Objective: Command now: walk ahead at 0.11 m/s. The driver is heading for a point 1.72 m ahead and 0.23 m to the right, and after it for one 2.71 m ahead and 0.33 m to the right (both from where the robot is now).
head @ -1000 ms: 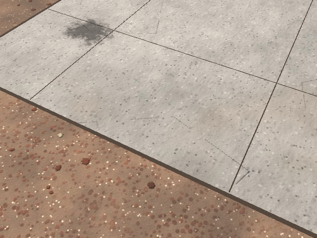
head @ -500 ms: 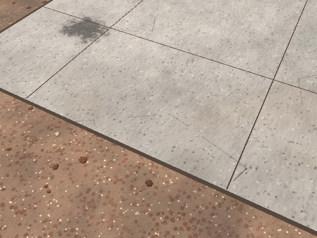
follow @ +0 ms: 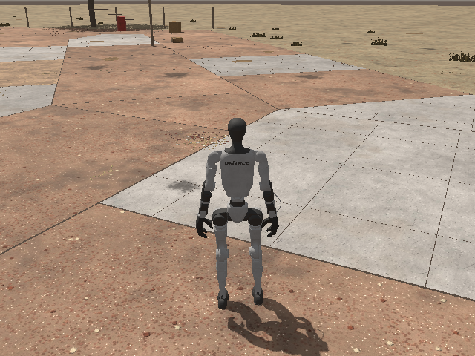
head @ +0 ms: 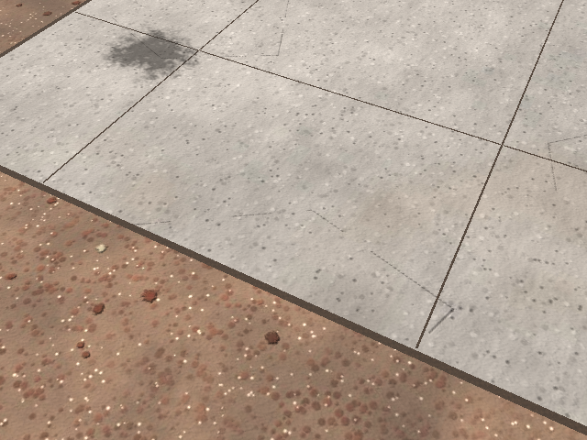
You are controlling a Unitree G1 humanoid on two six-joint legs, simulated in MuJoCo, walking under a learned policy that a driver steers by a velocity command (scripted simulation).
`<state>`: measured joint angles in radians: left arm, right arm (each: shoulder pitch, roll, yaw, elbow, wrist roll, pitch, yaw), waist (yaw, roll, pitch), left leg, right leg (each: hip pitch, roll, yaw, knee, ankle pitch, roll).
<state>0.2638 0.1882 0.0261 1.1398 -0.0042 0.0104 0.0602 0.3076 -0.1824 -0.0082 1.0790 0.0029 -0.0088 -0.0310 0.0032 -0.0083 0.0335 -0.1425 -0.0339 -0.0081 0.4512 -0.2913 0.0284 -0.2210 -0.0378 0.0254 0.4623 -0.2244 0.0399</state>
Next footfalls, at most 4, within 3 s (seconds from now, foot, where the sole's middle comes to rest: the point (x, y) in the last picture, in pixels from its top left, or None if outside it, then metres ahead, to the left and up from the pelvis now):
0.74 left None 0.49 0.07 -0.78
1.26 right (375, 332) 0.78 -0.18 -0.78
1.84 left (284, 235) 1.10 0.06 -0.78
2.40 right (357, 163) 1.42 -0.18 -0.78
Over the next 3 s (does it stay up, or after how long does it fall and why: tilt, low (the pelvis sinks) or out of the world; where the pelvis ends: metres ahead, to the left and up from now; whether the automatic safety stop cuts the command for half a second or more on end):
stays up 1.57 -0.04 -0.01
